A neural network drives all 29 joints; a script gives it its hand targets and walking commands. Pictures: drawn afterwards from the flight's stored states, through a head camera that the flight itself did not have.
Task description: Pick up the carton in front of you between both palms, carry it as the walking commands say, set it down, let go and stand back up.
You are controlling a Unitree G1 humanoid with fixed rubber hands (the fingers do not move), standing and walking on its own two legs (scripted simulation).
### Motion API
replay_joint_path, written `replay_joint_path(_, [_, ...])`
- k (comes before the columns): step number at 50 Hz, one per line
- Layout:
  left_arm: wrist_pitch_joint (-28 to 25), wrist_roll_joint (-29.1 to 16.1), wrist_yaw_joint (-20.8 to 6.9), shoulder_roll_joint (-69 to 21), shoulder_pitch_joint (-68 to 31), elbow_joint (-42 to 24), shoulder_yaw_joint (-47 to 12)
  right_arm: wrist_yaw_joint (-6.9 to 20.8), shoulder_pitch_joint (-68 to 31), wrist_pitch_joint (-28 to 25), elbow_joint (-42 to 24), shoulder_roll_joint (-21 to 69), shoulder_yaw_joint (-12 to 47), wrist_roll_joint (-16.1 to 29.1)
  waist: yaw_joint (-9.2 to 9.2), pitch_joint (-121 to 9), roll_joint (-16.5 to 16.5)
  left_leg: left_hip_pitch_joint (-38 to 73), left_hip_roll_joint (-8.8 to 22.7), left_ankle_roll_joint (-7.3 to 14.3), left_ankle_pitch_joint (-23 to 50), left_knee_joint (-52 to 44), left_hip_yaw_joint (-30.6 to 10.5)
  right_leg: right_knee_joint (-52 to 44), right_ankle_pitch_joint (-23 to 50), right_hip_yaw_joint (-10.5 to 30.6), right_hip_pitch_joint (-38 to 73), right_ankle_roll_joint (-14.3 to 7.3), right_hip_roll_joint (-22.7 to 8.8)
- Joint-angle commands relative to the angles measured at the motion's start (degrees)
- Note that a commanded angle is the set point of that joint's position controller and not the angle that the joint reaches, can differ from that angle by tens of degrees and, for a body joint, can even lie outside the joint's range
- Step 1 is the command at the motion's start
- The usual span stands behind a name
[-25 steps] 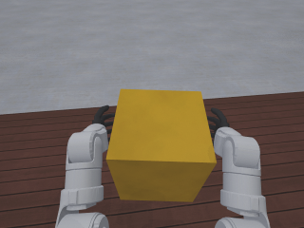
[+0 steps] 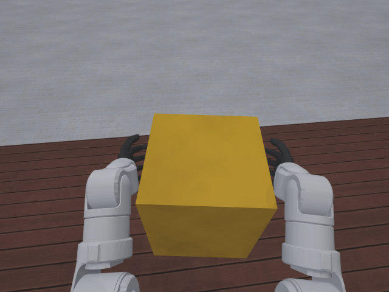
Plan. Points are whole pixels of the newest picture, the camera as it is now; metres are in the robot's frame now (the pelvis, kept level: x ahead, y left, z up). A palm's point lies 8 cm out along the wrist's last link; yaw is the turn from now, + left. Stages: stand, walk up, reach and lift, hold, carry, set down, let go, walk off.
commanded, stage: carry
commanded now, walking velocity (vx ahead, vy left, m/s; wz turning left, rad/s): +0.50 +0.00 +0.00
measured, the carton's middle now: (202, 189) +0.33 +0.00 +0.05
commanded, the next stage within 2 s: none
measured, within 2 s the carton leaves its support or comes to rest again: neither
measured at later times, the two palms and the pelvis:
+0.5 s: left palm (138, 138) +0.45 +0.16 +0.09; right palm (263, 136) +0.46 -0.14 +0.10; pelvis +0.13 -0.01 -0.01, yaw +0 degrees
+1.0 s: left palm (147, 90) +0.73 +0.19 +0.05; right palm (236, 93) +0.71 -0.11 +0.06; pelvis +0.39 +0.06 -0.03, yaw +0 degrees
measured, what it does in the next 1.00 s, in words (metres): goes down: left foot 0.04 m lower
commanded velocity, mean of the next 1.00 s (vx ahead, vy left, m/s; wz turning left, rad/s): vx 0.50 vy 0.00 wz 0.00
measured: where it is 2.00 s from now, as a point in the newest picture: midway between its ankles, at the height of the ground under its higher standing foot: (198, 184)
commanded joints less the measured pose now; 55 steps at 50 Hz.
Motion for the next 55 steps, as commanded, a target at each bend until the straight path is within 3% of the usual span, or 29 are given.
replay_joint_path(1, [-0.09,-15.6,-6.5,-49.32,-35.81,-4.43,-35.44,5.47,-35.32,-0.95,-3.4,48.02,35.35,14.5,-0.05,-17.52,0.23,3.75,8.22,3.12,1.46,-5.84,-7.22,-4.09,0.51,7.05,8.31,-1.49,-7.64])
replay_joint_path(4, [-0.13,-15.29,-6.44,-49.54,-36.42,-4.16,-35.35,5.45,-36.48,-0.82,-2.76,48.19,35.14,14.26,-0.11,-12.62,0.94,0.24,7.51,5.25,-20.53,-8.8,-9.16,-5.53,-23.95,7.27,3.83,-2.37,-5.59])
replay_joint_path(6, [-0.3,-14.98,-6.24,-49.32,-37.47,-3.93,-35.31,5.41,-37.08,-0.85,-2.25,47.82,35.05,14.14,-0.79,-9.97,2.07,0.68,9.43,6.65,-23.53,-10.29,-12.39,-2.21,-24.53,6.01,-0.08,-2.51,-4.2])
replay_joint_path(9, [-0.3,-14.88,-5.86,-48.71,-35.86,-2.65,-34.93,5.01,-35.17,-1.06,-0.95,46.47,34.56,14.02,-1.72,-10.02,7.77,7.76,14.19,9.6,-12.25,-10.6,-18.31,4.81,-17.44,0.14,-6.48,-1.47,0.04])
replay_joint_path(12, [-0.44,-14.67,-5.44,-48.36,-35.06,-1.87,-34.22,4.69,-34.33,-1.3,-1.22,46.2,34.75,14.4,-1.91,-12.25,6.43,8.76,13.63,9.36,0.62,-4.41,-15.05,1.33,-16.45,0.02,-2.34,-1.46,0.51])
replay_joint_path(13, [-0.51,-14.49,-5.36,-48.42,-34.41,-1.5,-33.85,4.7,-34.65,-1.39,-1.68,46.43,35.09,14.73,-1.19,-13.25,4.98,4.52,12.0,8.01,0.7,-0.8,-12.59,0.05,-15.79,2.77,3.26,-2.53,-0.53])
replay_joint_path(14, [-0.57,-14.2,-5.27,-48.14,-33.27,-0.98,-33.38,4.74,-34.97,-1.43,-1.96,46.79,35.36,15.02,0.26,-14.3,0.82,-3.06,8.63,5.65,-1.56,5.95,-7.93,-2.49,-14.38,9.18,11.1,-4.72,-4.09])
replay_joint_path(15, [-0.58,-13.77,-5.17,-46.93,-32.01,-0.3,-32.68,4.76,-34.31,-1.37,-1.74,47.48,35.41,15.25,1.47,-14.19,-8.71,-15.64,2.75,2.51,-8.58,17.07,-0.28,-5.78,-5.74,21.93,20.93,-8.3,-12.89])
replay_joint_path(16, [-0.51,-13.49,-5.14,-46.19,-30.95,0.35,-32.36,4.67,-34.2,-1.37,-1.64,47.01,34.99,15.26,2.45,-12.02,-13.62,-29.47,0.05,1.51,-25.35,23.26,1.65,-6.73,5.41,32.95,28.75,-13.21,-20.63])
replay_joint_path(17, [-0.73,-13.5,-5.14,-46.63,-32.18,-0.49,-32.46,4.68,-35.92,-1.49,-1.97,47.49,35.08,15.41,4.45,-11.52,-10.89,-34.04,1.59,1.82,-28.7,27.24,-0.02,-5.1,13.26,36.09,31.87,-15.65,-21.83])
replay_joint_path(18, [-0.96,-14.29,-5.29,-47.55,-33.62,-2.14,-33.35,4.77,-36.32,-1.76,-1.86,48.4,35.38,15.74,4.87,-11.95,-6.86,-35.96,3.04,2.05,-26.27,29.93,-1.27,-4.26,15.2,34.89,33.12,-15.34,-21.46])
replay_joint_path(19, [-1.39,-15.76,-5.57,-49.19,-35.8,-4.7,-35.17,4.9,-36.21,-2.12,-2.17,49.5,35.47,16.01,4.95,-12.66,-4.42,-35.89,4.23,2.09,-21.99,29.79,-1.83,-4.81,12.09,32.71,32.2,-14.0,-20.61])
replay_joint_path(21, [-2.42,-18.87,-6.28,-52.28,-40.76,-9.58,-38.65,5.04,-36.69,-2.8,-3.83,51.24,35.85,15.84,4.36,-12.94,-5.28,-31.71,4.79,1.04,-13.84,24.72,-1.35,-6.74,9.93,25.75,28.55,-11.06,-17.48])
replay_joint_path(24, [-3.37,-21.93,-6.92,-53.3,-42.08,-12.74,-41.67,4.69,-36.13,-3.39,-7.01,50.23,36.49,14.93,4.37,-12.64,-6.89,-22.94,3.5,0.06,-2.93,15.18,0.98,-7.52,16.01,16.26,23.3,-8.29,-13.26])
replay_joint_path(27, [-2.88,-21.87,-7.03,-51.56,-36.42,-11.31,-42.24,4.27,-30.27,-3.0,-7.17,46.65,35.89,12.68,5.05,-12.95,-6.81,-15.45,1.26,0.31,6.94,3.47,3.49,-4.95,23.38,9.62,22.85,-5.91,-9.73])
replay_joint_path(29, [-2.45,-21.27,-7.06,-50.52,-33.27,-9.64,-41.95,4.42,-27.58,-2.51,-7.21,44.55,35.29,11.44,5.21,-12.93,-7.13,-9.69,0.23,1.38,12.6,-3.65,4.89,-2.52,23.13,7.7,22.55,-4.42,-8.94])
replay_joint_path(30, [-2.25,-20.92,-7.1,-50.31,-32.25,-8.8,-41.75,4.56,-26.64,-2.31,-6.89,43.77,34.94,10.96,4.25,-13.59,-6.77,-4.85,-0.06,2.01,15.74,-6.87,5.47,1.05,24.03,6.5,22.13,-3.31,-8.38])
replay_joint_path(31, [-2.05,-20.52,-7.16,-50.19,-31.55,-7.98,-41.54,4.7,-25.32,-2.22,-6.21,43.14,34.53,10.56,1.85,-15.55,-5.21,3.53,-1.07,2.38,18.89,-10.18,7.43,7.6,25.13,3.79,19.99,-1.78,-7.06])
replay_joint_path(32, [-1.9,-19.94,-7.22,-49.95,-31.21,-7.23,-41.36,4.81,-24.23,-2.17,-5.67,42.35,34.05,10.21,-0.67,-18.66,-2.52,14.67,0.52,2.52,18.48,-9.12,6.82,16.85,19.49,1.57,14.31,-0.14,-5.62])
replay_joint_path(33, [-1.74,-19.38,-7.22,-49.36,-31.13,-6.66,-40.79,4.97,-23.19,-2.05,-5.44,41.5,33.49,9.96,-1.59,-21.28,2.6,26.26,10.68,3.09,21.73,-4.12,-5.12,28.02,-1.36,1.69,2.04,1.74,-4.42])
replay_joint_path(34, [-1.23,-19.26,-7.02,-49.95,-30.65,-4.92,-40.49,4.8,-23.99,-1.91,-4.48,39.49,32.55,9.53,-1.39,-24.29,11.55,38.14,24.52,8.56,31.37,-1.72,-27.25,38.86,-26.77,1.91,-13.28,3.6,2.06])
replay_joint_path(35, [-1.24,-18.6,-6.85,-49.28,-30.18,-4.97,-39.85,4.8,-24.96,-2.18,-4.78,40.34,33.54,10.42,-3.4,-24.8,15.5,38.95,24.88,13.66,20.61,-4.78,-34.98,45.6,-27.56,4.23,-20.91,2.69,2.48])
replay_joint_path(36, [-1.49,-18.8,-6.75,-51.01,-32.41,-6.05,-40.09,5.21,-26.77,-2.65,-6.17,42.94,34.6,12.14,-3.41,-22.97,13.63,35.83,23.12,13.76,10.55,-7.42,-34.45,46.87,-25.87,5.31,-24.2,1.84,0.28])
replay_joint_path(37, [-1.99,-18.68,-6.71,-52.9,-34.64,-7.59,-40.22,5.95,-30.13,-3.24,-8.55,46.64,36.44,14.12,-3.11,-19.84,8.54,29.84,20.32,12.18,7.38,-9.08,-30.67,44.9,-22.67,5.5,-23.83,1.55,-1.27])
replay_joint_path(39, [-3.23,-17.92,-6.75,-55.7,-35.8,-9.07,-40.38,7.46,-36.35,-4.51,-12.04,51.86,40.28,17.64,-1.7,-17.47,4.81,21.39,17.7,10.57,8.62,-11.27,-23.19,38.82,-17.98,5.23,-20.43,1.57,-3.48])
replay_joint_path(42, [-4.86,-15.37,-6.6,-55.3,-32.36,-9.81,-40.87,8.58,-36.32,-6.11,-12.64,53.71,43.5,20.28,-1.48,-18.53,5.36,19.63,16.54,10.96,15.5,-11.6,-17.51,33.22,-13.17,4.12,-18.75,2.09,-3.83])
replay_joint_path(47, [-5.61,-12.82,-6.09,-51.05,-26.54,-10.81,-41.09,8.7,-30.45,-6.84,-11.86,50.54,44.17,20.42,-3.57,-17.49,5.78,28.19,14.8,9.59,34.95,-9.35,-12.03,21.96,-3.29,2.04,-25.86,1.78,-2.88])
replay_joint_path(52, [-4.34,-13.72,-5.73,-46.65,-27.63,-13.61,-40.85,7.88,-30.18,-5.88,-13.18,46.6,43.66,20.69,-5.05,-13.24,5.22,28.11,10.22,7.61,38.42,-8.85,-6.21,6.09,9.94,-1.51,-20.89,0.18,0.14])
replay_joint_path(55, [-2.36,-13.45,-5.38,-43.21,-26.38,-12.76,-39.13,6.87,-27.87,-4.37,-11.17,43.71,41.9,19.32,-5.56,-10.95,5.5,28.79,9.55,7.39,36.1,-7.76,-4.95,-3.1,16.26,-2.36,-16.01,-1.31,0.87])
